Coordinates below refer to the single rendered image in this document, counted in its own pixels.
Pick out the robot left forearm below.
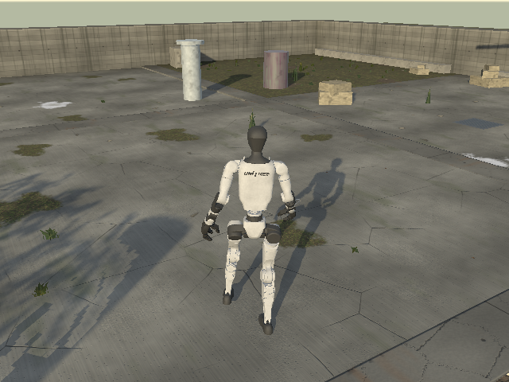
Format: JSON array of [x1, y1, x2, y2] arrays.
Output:
[[204, 192, 223, 225]]

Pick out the robot right forearm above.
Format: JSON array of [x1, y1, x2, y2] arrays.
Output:
[[285, 190, 296, 213]]

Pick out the robot thigh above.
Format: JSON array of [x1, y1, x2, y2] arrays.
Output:
[[260, 224, 282, 283], [227, 220, 243, 263]]

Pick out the left robot upper arm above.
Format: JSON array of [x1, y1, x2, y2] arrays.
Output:
[[216, 160, 240, 205]]

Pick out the right robot upper arm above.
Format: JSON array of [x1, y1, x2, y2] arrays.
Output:
[[273, 160, 293, 203]]

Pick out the robot left hand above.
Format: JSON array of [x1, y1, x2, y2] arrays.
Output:
[[201, 222, 220, 241]]

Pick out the robot right hand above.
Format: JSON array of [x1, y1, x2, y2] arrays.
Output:
[[278, 208, 296, 221]]

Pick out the left robot thigh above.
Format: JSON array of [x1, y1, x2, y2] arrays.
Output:
[[227, 220, 243, 263]]

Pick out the right robot thigh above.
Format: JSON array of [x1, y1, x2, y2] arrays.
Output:
[[260, 224, 282, 283]]

